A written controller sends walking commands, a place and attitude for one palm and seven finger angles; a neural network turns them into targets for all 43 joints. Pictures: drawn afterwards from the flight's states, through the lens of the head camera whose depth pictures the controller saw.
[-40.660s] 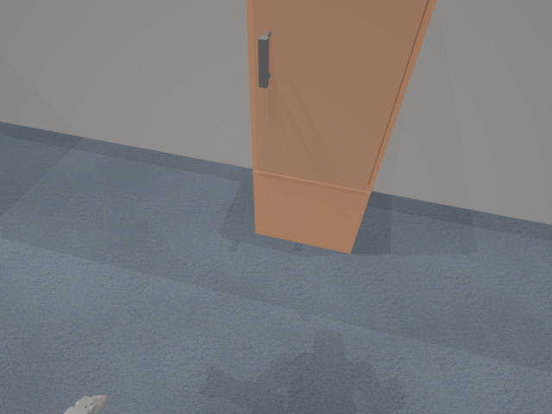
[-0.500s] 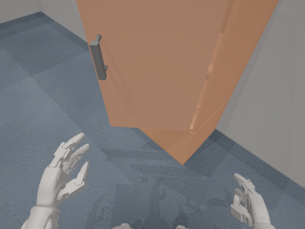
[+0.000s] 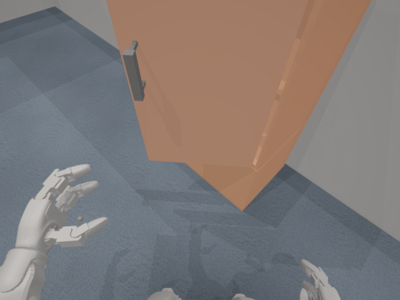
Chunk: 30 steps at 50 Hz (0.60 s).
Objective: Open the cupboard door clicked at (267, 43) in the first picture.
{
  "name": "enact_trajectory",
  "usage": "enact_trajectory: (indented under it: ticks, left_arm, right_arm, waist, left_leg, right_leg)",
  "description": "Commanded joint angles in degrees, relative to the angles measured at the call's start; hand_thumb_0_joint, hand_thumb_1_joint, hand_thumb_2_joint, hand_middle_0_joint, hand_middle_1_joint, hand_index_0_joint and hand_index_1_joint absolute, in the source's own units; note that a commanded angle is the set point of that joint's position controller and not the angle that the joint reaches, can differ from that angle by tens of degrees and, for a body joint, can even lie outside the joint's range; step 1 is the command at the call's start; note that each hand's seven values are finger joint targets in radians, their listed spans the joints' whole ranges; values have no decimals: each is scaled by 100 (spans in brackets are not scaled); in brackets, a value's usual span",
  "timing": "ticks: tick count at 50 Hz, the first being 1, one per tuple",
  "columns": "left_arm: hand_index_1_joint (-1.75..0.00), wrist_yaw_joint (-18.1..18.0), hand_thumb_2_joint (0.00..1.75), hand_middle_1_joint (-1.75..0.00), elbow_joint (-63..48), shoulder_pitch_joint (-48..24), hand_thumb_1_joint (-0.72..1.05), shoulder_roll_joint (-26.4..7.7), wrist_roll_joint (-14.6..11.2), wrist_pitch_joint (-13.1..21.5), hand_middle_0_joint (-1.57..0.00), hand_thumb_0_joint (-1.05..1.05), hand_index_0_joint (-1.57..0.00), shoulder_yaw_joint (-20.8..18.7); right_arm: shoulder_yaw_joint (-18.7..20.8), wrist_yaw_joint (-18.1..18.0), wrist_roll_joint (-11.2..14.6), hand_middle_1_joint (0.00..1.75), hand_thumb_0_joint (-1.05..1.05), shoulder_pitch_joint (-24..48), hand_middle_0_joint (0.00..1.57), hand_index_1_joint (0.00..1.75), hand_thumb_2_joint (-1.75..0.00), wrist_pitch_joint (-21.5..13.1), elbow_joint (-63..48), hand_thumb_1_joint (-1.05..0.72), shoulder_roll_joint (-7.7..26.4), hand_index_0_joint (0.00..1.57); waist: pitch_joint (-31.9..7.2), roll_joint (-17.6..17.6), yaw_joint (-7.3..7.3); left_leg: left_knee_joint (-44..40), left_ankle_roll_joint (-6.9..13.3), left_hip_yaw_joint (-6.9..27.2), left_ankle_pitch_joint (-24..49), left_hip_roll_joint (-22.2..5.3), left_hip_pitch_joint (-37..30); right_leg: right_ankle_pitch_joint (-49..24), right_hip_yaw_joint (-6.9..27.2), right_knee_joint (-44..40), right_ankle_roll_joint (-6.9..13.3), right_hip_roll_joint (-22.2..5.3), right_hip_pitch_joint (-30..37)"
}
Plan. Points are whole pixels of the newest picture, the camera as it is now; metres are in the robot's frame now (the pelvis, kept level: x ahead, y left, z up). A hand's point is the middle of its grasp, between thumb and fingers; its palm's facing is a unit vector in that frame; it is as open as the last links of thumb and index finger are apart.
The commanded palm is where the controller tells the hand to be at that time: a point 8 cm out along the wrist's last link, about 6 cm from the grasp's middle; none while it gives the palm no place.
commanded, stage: raise the hand with hooked fingers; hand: left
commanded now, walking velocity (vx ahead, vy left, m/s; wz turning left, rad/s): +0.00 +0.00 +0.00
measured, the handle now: (136, 71) +0.59 +0.18 +0.12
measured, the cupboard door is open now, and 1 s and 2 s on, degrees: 40 40 40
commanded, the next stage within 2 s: move the hooked fingers beside the handle in 1.28 s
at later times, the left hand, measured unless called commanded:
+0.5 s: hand (45, 186) +0.28 +0.28 +0.11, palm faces +0.02 -1.00 -0.05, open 13.7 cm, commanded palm +0.25 +0.33 +0.12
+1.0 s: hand (34, 162) +0.31 +0.29 +0.14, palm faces +0.00 -1.00 -0.03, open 14.0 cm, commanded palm +0.27 +0.34 +0.14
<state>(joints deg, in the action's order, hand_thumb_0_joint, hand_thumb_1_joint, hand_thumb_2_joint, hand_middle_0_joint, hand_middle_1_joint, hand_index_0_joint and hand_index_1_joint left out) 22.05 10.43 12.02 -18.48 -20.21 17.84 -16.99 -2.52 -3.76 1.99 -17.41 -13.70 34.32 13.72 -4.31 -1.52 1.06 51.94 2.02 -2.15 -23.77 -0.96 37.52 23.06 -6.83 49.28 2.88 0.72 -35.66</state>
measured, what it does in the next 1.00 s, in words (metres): stands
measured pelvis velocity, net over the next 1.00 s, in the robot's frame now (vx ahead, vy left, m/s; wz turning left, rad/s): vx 0.01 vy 0.02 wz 0.00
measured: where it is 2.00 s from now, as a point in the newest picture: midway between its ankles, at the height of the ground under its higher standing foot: outside the picture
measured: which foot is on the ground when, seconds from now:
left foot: down 0.00-1.00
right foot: down 0.00-1.00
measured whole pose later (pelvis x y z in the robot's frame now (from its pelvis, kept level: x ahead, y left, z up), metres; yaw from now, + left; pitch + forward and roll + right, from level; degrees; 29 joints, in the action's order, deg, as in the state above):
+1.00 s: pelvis +0.01 +0.02 +0.03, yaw +0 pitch +3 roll -1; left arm 29.9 22.6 -6.4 -26.1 -19.7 5.7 -24.8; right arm -3.0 -5.5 3.1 -16.1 -12.4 34.4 16.6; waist -2.0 -1.7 -0.5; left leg 37.1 3.2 -3.0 -18.5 0.6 22.2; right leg 17.4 -5.6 34.4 1.4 0.2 -20.5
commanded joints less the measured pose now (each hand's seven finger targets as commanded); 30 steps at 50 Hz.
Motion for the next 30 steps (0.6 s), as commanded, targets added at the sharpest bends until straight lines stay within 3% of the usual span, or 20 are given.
enact_trajectory:
  ticks: [1, 2, 4, 8, 11, 13, 15, 17, 21, 22, 24, 27, 30]
  left_arm:
    - [-93, -5, 48, -93, -1183, -431, -8, -919, -73, 449, -27, 0, -27, -470]
    - [-94, 14, 47, -94, -1132, -501, -10, -1011, -77, 415, -27, 0, -27, -525]
    - [-98, 24, 45, -98, -1281, -683, -15, -1051, -46, 408, -27, 0, -27, -514]
    - [-103, -25, 41, -103, -1405, -952, -24, -1260, -53, 313, -28, 0, -28, -702]
    - [-108, -11, 38, -108, -1267, -1032, -31, -1201, -61, 208, -29, 0, -29, -673]
    - [-111, 73, 36, -111, -1247, -1326, -36, -1262, -55, 91, -29, 0, -29, -666]
    - [-114, 113, 34, -114, -1155, -1409, -41, -1266, -32, -55, -29, 0, -29, -639]
    - [-117, 176, 32, -117, -976, -1630, -45, -1367, -39, -211, -30, 0, -30, -704]
    - [-120, 272, 30, -120, -932, -1979, -50, -1507, -29, -389, -30, 0, -30, -802]
    - [-120, 305, 30, -120, -915, -2043, -50, -1618, -35, -425, -30, 0, -30, -883]
    - [-120, 351, 30, -120, -881, -2196, -50, -1669, -22, -479, -30, 0, -30, -915]
    - [-120, 447, 30, -120, -558, -2458, -50, -1815, -96, -591, -30, 0, -30, -1048]
    - [-120, 557, 30, -120, -464, -2805, -50, -1877, -89, -668, -30, 0, -30, -1037]
  right_arm:
    - [408, -42, 54, 30, 0, 469, 20, 30, -90, -465, -943, -90, 917, 20]
    - [403, -47, 38, 30, 0, 467, 20, 30, -90, -460, -958, -90, 960, 20]
    - [407, -64, 62, 30, 0, 442, 20, 30, -90, -464, -934, -90, 965, 20]
    - [399, -107, 55, 30, 0, 417, 20, 30, -90, -447, -920, -90, 982, 20]
    - [379, -131, 81, 30, 0, 456, 20, 30, -90, -426, -890, -90, 972, 20]
    - [351, -141, 86, 30, 0, 466, 20, 30, -90, -390, -892, -90, 980, 20]
    - [338, -161, 92, 30, 0, 472, 20, 30, -90, -376, -904, -90, 976, 20]
    - [313, -174, 85, 30, 0, 458, 20, 30, -90, -344, -905, -90, 1005, 20]
    - [282, -207, 111, 30, 0, 527, 20, 30, -90, -318, -904, -90, 978, 20]
    - [272, -197, 102, 30, 0, 515, 20, 30, -90, -311, -908, -90, 994, 20]
    - [260, -197, 102, 30, 0, 507, 20, 30, -90, -286, -899, -90, 975, 20]
    - [221, -221, 112, 30, 0, 586, 20, 30, -90, -250, -880, -90, 1000, 20]
    - [211, -257, 139, 30, 0, 617, 20, 30, -90, -227, -881, -90, 996, 20]
  waist:
    - [-1157, -6, -147]
    - [-1063, 95, -165]
    - [-1176, -167, -145]
    - [-1240, -284, -162]
    - [-1075, -259, -153]
    - [-1104, -484, -163]
    - [-1078, -512, -156]
    - [-959, -270, -159]
    - [-1046, -365, -166]
    - [-1070, -521, -224]
    - [-1171, -427, -195]
    - [-855, -321, -216]
    - [-968, -359, -168]
  left_leg:
    - [-895, -35, 417, 1187, 84, -709]
    - [-911, -33, 438, 1240, 83, -712]
    - [-1022, -45, 437, 1253, 72, -933]
    - [-1158, -77, 480, 1550, 49, -1262]
    - [-1275, -106, 509, 1574, 31, -1383]
    - [-1348, -131, 527, 1743, 27, -1555]
    - [-1424, -152, 566, 1810, 3, -1709]
    - [-1498, -162, 616, 1841, -6, -1716]
    - [-1632, -196, 661, 1973, -22, -1975]
    - [-1622, -219, 657, 2191, -7, -2072]
    - [-1689, -243, 681, 2341, -43, -2222]
    - [-1800, -209, 672, 1871, 7, -2079]
    - [-1903, -173, 675, 1697, 6, -2184]
  right_leg:
    - [-911, 558, -850, -199, -44, 867]
    - [-966, 545, -842, -175, -11, 887]
    - [-970, 489, -866, -163, -19, 894]
    - [-1262, 394, -886, -133, 12, 1008]
    - [-1279, 338, -977, -135, 23, 1002]
    - [-1415, 334, -1006, -105, 35, 1087]
    - [-1432, 307, -1076, -111, 36, 1063]
    - [-1488, 280, -1134, -96, 75, 1139]
    - [-1546, 266, -1256, -95, 53, 1251]
    - [-1680, 294, -1269, -63, 77, 1322]
    - [-1728, 266, -1320, -85, 70, 1360]
    - [-1522, 291, -1477, -50, 93, 1397]
    - [-1385, 305, -1582, -71, 63, 1427]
